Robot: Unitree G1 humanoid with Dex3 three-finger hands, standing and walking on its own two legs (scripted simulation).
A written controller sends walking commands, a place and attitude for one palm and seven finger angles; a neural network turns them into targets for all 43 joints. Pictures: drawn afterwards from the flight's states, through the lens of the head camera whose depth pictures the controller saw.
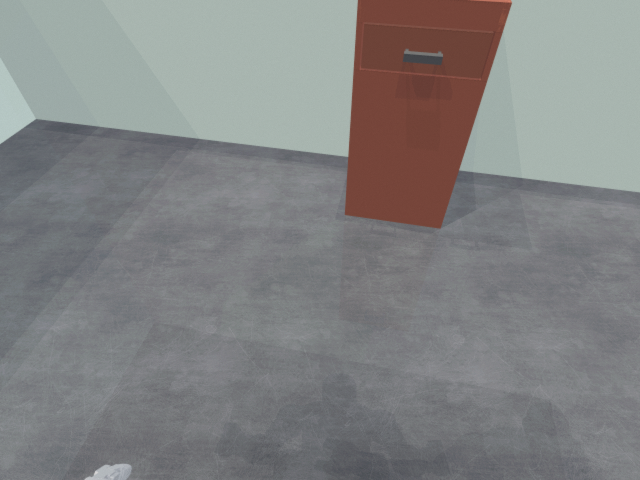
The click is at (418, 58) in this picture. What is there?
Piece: drawer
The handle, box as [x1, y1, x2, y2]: [403, 49, 442, 64]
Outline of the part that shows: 404,51 403,61 434,64 441,63 442,54 440,53 440,51 438,51 437,53 409,51 408,49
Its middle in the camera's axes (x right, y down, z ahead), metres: +0.32 -0.58 +1.23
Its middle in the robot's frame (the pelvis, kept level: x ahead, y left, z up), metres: +1.33 -0.27 -0.01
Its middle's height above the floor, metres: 0.77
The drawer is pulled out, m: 0.00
